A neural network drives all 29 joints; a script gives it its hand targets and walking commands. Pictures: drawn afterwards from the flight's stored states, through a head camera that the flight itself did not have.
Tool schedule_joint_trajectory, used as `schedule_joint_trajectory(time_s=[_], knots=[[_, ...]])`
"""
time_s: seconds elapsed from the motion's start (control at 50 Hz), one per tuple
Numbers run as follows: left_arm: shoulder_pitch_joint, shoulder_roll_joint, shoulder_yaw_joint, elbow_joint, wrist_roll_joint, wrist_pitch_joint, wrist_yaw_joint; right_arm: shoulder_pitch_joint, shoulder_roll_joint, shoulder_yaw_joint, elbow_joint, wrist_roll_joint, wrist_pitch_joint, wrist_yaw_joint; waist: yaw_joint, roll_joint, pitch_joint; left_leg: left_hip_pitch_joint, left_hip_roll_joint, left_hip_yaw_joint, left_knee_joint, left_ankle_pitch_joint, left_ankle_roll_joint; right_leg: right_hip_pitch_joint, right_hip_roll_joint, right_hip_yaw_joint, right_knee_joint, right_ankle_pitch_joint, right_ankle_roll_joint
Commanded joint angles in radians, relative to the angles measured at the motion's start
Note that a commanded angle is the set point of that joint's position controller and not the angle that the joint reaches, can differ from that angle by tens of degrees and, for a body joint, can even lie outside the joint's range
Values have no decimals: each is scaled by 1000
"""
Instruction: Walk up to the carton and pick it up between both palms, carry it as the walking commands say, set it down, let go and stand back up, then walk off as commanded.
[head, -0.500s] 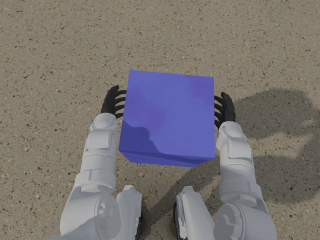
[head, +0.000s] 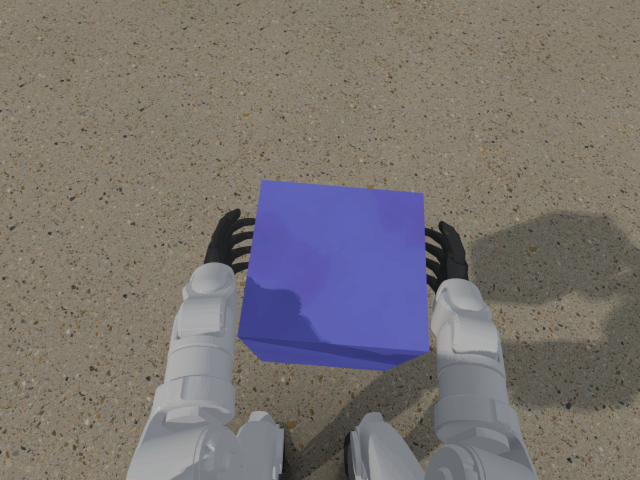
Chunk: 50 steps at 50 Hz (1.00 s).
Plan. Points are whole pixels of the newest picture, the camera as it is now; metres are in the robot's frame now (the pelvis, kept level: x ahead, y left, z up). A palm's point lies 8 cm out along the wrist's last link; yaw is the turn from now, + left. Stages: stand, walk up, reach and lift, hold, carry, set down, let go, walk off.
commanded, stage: reach and lift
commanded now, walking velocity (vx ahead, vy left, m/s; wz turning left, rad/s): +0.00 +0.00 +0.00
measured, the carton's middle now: (331, 288) +0.38 -0.02 -0.11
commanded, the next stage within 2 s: none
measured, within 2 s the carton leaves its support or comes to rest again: neither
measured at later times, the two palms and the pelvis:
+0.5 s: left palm (206, 255) +0.37 +0.13 +0.04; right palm (477, 268) +0.35 -0.17 +0.05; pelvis +0.02 +0.00 +0.06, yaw +0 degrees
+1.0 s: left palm (183, 248) +0.35 +0.14 +0.11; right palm (506, 259) +0.33 -0.16 +0.12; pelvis +0.03 +0.01 +0.08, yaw +0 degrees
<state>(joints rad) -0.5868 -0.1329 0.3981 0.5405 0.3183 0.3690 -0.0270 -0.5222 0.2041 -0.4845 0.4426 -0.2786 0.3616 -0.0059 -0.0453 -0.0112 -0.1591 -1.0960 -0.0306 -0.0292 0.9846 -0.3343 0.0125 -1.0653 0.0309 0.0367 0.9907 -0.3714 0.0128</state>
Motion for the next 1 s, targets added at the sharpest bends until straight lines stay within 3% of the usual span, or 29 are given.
schedule_joint_trajectory(time_s=[0.0, 0.66, 0.98], knots=[[-481, -976, -549, 76, -144, -16, -254, -507, 954, 624, 109, 145, 14, 276, 0, 37, -583, 498, -93, -43, -144, 216, 14, 279, 100, 6, -154, 239, -3], [-271, -936, -596, -71, -147, 75, -244, -240, 950, 636, 27, 122, 106, 254, -8, 17, -262, 937, -59, -58, -512, 311, 5, 791, 67, 36, -537, 362, -14], [-255, -923, -684, -210, -239, 205, -243, -225, 923, 690, -91, 187, 245, 243, 4, 10, -114, 1078, -43, -55, -630, 286, 0, 959, 57, 43, -654, 331, -17]])
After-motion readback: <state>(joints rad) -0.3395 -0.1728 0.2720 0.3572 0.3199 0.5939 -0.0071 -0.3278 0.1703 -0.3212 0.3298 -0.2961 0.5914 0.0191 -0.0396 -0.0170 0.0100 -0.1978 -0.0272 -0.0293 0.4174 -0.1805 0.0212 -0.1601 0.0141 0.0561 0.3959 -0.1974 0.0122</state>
